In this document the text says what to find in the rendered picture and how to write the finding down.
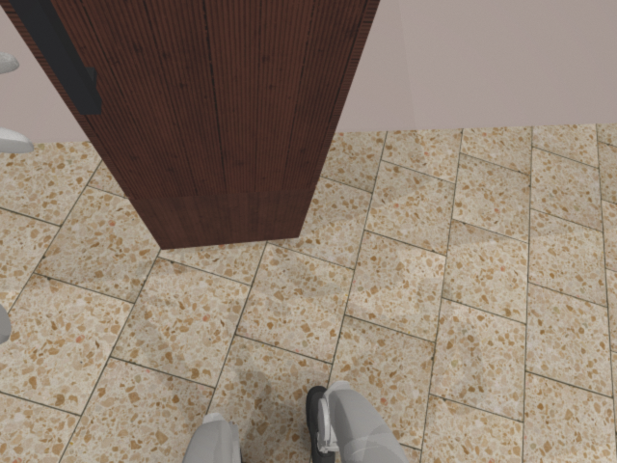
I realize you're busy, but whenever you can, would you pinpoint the left robot hand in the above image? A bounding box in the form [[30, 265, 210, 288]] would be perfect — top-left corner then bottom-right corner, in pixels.
[[0, 52, 34, 153]]

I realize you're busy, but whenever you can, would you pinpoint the robot right thigh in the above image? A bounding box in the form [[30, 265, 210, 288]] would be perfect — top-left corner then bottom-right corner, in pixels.
[[318, 390, 410, 463]]

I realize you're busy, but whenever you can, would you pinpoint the cupboard door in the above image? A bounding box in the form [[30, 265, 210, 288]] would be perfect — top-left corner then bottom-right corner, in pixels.
[[50, 0, 370, 200]]

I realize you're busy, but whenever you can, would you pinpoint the robot left thigh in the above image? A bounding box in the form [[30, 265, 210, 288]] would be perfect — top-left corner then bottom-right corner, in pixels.
[[182, 421, 241, 463]]

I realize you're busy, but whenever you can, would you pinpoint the robot thigh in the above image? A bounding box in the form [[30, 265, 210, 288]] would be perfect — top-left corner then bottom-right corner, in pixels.
[[182, 421, 241, 463], [318, 390, 410, 463]]

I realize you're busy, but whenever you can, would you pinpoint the handle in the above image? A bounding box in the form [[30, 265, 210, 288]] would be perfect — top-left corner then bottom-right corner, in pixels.
[[9, 0, 102, 115]]

